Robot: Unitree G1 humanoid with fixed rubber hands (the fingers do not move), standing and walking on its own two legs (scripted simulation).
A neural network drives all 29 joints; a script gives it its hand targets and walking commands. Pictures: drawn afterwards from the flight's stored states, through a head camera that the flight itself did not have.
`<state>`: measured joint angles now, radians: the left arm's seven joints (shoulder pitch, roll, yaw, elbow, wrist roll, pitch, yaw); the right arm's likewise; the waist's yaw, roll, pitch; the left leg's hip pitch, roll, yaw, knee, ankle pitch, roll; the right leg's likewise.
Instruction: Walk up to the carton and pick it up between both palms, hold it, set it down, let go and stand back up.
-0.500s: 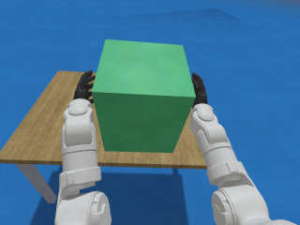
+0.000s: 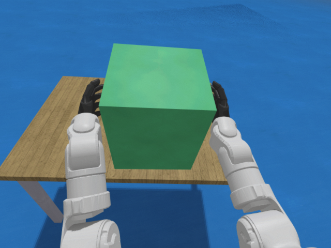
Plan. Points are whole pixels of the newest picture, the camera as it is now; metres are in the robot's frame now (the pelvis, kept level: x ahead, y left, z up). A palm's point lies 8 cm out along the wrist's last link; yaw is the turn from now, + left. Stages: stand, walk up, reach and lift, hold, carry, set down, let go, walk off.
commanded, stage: hold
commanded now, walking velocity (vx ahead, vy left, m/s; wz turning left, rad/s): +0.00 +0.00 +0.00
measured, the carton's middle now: (155, 112) +0.40 +0.00 +0.14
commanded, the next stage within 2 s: none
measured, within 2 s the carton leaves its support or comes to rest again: neither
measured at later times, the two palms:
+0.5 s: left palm (89, 114) +0.36 +0.15 +0.18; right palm (219, 114) +0.35 -0.15 +0.17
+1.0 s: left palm (87, 117) +0.35 +0.16 +0.17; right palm (217, 117) +0.35 -0.14 +0.16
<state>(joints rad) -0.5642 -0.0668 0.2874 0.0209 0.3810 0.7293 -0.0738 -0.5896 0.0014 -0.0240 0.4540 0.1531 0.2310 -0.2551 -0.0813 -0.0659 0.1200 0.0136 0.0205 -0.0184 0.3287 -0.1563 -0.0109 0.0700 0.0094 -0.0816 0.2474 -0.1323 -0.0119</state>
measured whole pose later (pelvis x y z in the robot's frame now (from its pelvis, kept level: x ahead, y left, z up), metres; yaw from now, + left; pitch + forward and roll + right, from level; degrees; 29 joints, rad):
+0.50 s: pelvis +0.00 +0.00 +0.00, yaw +0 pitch -10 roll -1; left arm -0.58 -0.06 0.30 0.07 0.38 0.72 -0.07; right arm -0.61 0.01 -0.05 0.49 0.12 0.23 -0.24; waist -0.07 -0.07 0.10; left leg 0.01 0.02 -0.02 0.32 -0.15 -0.01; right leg 0.06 0.01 -0.09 0.25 -0.13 -0.02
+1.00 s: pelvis -0.01 +0.00 +0.00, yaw +0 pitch -11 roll -1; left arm -0.61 -0.07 0.32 0.10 0.40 0.72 -0.08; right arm -0.63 0.02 -0.08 0.51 0.10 0.24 -0.23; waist -0.07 -0.06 0.13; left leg 0.00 0.01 -0.02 0.32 -0.14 -0.01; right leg 0.05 0.00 -0.08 0.26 -0.13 -0.01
